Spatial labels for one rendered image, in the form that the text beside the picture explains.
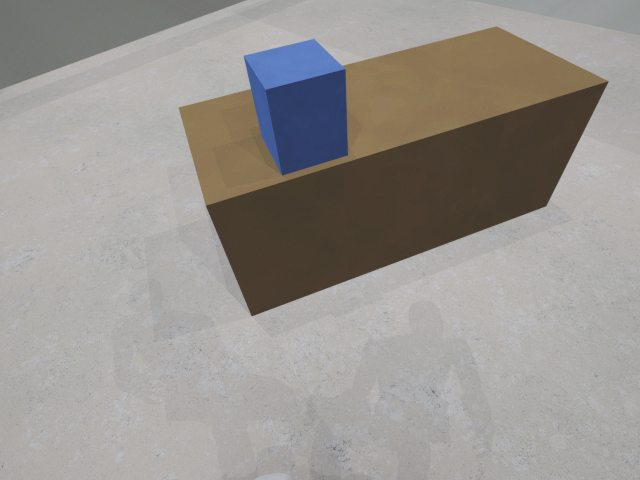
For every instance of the carton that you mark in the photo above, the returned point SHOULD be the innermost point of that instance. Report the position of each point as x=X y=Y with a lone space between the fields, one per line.
x=299 y=92

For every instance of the pedestal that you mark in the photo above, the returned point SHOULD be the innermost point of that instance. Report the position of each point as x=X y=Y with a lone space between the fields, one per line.
x=444 y=140

